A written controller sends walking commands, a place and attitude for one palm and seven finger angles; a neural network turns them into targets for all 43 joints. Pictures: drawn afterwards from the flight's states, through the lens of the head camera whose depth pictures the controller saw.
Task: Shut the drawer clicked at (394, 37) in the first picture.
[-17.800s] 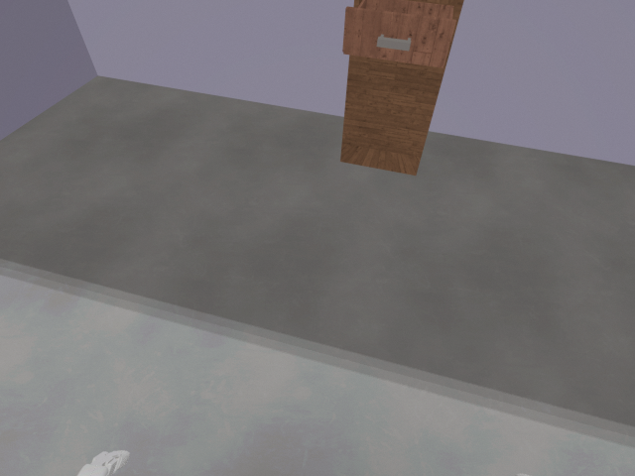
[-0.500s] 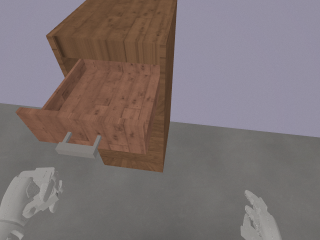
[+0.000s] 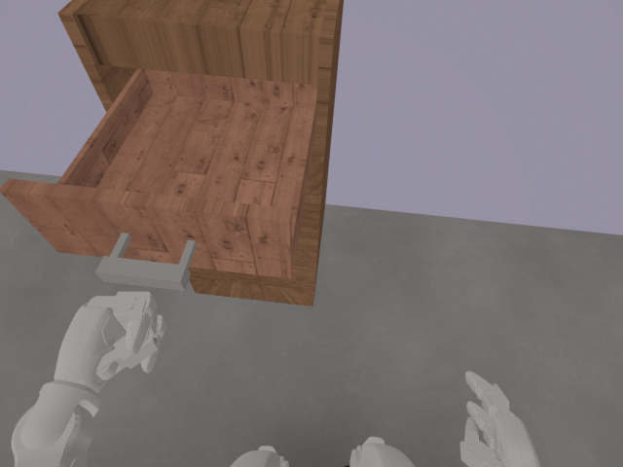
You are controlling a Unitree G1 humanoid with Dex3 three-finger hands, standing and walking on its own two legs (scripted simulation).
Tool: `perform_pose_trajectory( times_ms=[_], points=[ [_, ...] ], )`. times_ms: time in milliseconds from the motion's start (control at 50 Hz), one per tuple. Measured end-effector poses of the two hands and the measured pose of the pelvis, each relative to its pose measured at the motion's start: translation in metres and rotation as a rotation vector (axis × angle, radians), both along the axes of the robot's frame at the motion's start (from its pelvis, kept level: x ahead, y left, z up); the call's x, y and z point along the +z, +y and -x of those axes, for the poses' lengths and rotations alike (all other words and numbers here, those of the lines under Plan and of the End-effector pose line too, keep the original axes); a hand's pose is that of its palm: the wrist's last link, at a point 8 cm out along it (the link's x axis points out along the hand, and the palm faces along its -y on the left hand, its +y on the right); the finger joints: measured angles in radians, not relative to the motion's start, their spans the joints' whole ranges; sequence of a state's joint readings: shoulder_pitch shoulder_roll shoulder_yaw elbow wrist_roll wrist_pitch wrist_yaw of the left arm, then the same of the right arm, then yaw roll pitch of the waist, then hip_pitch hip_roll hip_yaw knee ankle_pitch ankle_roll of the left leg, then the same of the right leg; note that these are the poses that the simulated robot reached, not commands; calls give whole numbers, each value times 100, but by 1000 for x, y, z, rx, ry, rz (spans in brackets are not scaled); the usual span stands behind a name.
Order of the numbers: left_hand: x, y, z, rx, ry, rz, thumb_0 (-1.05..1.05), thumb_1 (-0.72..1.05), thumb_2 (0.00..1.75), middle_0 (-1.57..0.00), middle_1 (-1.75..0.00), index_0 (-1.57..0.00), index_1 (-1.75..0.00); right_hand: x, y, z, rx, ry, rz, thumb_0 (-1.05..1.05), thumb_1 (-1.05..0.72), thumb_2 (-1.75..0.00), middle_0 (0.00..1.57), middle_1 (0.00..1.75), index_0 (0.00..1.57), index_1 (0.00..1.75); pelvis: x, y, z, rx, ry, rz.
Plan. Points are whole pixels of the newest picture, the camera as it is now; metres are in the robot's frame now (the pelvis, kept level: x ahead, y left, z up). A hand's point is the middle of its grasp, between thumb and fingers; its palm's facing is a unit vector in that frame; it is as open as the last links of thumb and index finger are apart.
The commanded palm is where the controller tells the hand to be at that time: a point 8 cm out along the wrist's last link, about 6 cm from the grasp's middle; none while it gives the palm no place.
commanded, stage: bring the fist close to the handle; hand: left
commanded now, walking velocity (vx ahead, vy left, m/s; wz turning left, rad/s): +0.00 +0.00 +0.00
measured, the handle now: (150, 258) +0.36 +0.23 +0.04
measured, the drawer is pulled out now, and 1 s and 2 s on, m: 0.27 0.27 0.14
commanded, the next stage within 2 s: push the drawer shut in 0.44 s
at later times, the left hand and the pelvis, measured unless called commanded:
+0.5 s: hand (159, 348) +0.24 +0.19 +0.04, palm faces -0.08 -0.99 -0.08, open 3.3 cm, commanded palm +0.23 +0.25 +0.04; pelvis +0.00 +0.00 -0.01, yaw +0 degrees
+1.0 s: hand (163, 314) +0.29 +0.20 +0.04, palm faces -0.08 -0.99 -0.08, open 2.9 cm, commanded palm +0.28 +0.25 +0.04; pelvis +0.00 -0.03 -0.01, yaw +1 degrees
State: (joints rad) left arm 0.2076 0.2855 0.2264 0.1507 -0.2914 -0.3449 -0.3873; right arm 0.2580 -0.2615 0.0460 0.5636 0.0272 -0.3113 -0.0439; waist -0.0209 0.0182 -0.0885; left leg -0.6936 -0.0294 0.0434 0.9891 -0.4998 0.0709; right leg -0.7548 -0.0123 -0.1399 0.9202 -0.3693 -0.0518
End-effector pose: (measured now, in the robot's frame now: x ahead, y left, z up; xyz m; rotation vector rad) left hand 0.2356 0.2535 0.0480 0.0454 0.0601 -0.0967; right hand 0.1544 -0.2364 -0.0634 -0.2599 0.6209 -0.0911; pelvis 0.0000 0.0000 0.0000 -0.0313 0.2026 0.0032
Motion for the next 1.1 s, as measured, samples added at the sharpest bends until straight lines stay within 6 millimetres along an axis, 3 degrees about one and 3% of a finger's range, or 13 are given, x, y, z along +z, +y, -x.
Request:
perform_pose_trajectory(
  times_ms=[120, 260, 420, 560, 800, 1100],
  points=[
    [-8, 2, -7, 15, -5, -7, 2, 90, 90, -140, -160, -140, -160, -9, 3, 1, -6, 34, -8, 1, -90, -90, 21, 30, 20, 30, -6, 3, -2, -4, 30, 2],
    [0, -6, 6, 4, -6, -17, 2, 90, 90, -140, -160, -140, -160, -11, 6, -3, -10, 40, -27, 1, -90, -90, 21, 30, 20, 30, -6, 5, -5, -2, 36, 7],
    [-7, -6, 7, 32, -1, -27, 1, 90, 90, -140, -160, -140, -160, -14, 2, -10, 1, 39, -23, 1, -90, -90, 21, 30, 20, 30, -11, -1, -2, 5, 43, 5],
    [1, -11, 7, 15, -20, -35, 2, 90, 90, -140, -160, -140, -160, -11, -4, -13, -6, 27, -25, 1, -90, -90, 21, 30, 20, 30, -9, -8, -4, 7, 38, 3],
    [0, -11, -23, 18, -22, -40, 2, 90, 90, -140, -160, -140, -160, -17, -24, -3, -32, 70, -12, 1, -90, -90, 21, 30, 20, 30, -10, -22, -3, 4, 42, -6],
    [-5, 0, -45, 19, -18, -35, -6, 75, 89, -140, -160, -140, -160, -31, -38, 13, -35, 144, 7, 1, -91, -90, 21, 30, 20, 30, -12, -30, 5, 14, 53, -8]
  ],
)
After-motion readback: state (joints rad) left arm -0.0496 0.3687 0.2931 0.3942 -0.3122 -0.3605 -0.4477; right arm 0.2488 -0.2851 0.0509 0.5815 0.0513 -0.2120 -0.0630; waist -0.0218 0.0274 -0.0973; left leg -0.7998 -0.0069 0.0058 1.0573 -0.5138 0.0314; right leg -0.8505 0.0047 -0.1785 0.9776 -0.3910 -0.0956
